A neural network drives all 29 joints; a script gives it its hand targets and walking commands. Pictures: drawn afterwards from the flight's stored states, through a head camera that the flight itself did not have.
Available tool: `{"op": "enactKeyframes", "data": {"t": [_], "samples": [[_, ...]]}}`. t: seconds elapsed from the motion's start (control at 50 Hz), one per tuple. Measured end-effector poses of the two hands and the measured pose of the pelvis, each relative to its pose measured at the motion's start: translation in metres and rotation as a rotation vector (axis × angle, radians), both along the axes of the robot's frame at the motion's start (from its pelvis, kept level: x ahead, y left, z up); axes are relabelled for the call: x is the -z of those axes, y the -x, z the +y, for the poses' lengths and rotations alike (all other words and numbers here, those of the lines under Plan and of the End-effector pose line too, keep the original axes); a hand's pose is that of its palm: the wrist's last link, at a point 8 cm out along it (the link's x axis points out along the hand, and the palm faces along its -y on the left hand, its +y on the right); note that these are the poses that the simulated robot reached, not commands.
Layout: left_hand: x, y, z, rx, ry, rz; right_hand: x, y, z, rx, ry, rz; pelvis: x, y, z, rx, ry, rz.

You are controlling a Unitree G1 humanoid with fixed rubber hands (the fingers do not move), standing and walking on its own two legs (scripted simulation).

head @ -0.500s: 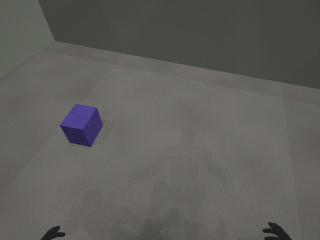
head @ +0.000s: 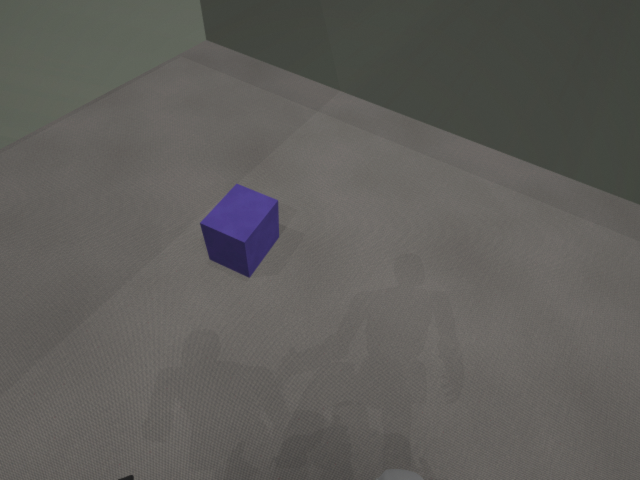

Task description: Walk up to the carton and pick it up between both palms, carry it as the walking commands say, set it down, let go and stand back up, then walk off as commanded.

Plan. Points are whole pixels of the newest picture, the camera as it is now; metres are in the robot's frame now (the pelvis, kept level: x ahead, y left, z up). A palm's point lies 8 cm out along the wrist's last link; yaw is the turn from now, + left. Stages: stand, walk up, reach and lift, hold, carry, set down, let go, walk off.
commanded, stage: walk up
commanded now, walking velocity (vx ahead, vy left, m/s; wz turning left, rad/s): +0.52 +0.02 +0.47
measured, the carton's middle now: (243, 230) +1.01 +0.23 -0.65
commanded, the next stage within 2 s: none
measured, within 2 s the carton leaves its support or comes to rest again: neither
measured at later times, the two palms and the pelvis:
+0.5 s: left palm (121, 392) +0.25 +0.27 -0.09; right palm (468, 336) +0.35 -0.25 -0.12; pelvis +0.26 -0.01 +0.02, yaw +10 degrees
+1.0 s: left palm (105, 311) +0.40 +0.35 -0.13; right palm (382, 235) +0.54 -0.12 -0.09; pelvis +0.42 +0.11 +0.02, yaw +14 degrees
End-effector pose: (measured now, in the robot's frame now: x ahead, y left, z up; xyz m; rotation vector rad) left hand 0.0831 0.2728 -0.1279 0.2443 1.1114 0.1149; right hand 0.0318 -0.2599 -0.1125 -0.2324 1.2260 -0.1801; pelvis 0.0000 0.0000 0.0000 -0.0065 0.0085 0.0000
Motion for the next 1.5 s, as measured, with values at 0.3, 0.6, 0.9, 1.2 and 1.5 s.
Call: {"op": "enactKeyframes", "data": {"t": [0.3,0.6,0.9,1.2,1.5], "samples": [[-0.054,-0.268,-0.048,0.05,0.087,-0.319,0.001,-0.077,0.003,0.065,-0.024,0.188,-0.011,-0.157,-0.004,-0.121,-0.006,0.025],[-0.046,-0.106,0.0,-0.394,-0.094,0.278,-0.001,-0.422,0.039,-0.279,-0.108,-0.105,-0.022,-0.297,0.011,-0.184,-0.039,-0.002],[0.013,-0.233,0.055,-0.415,0.104,0.242,-0.01,-0.541,0.16,-0.348,-0.038,-0.157,-0.006,-0.398,0.101,-0.239,0.019,-0.006],[-0.011,-0.421,0.083,-0.255,0.085,0.038,-0.013,-0.471,0.116,-0.123,0.019,0.108,-0.023,-0.468,0.103,-0.239,0.01,-0.02],[-0.026,-0.415,0.074,-0.356,-0.051,0.069,0.021,-0.527,0.114,-0.176,-0.06,0.15,-0.016,-0.492,0.089,-0.243,-0.033,0.004]]}}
